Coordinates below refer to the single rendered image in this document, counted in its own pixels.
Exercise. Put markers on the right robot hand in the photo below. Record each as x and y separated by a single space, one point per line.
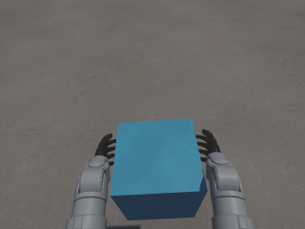
211 144

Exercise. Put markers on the robot right forearm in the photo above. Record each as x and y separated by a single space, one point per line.
227 194

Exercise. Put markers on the left robot hand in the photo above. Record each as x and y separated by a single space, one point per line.
102 149

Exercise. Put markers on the carton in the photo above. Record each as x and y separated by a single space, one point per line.
157 170

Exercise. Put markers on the robot left forearm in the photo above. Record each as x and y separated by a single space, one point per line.
91 194

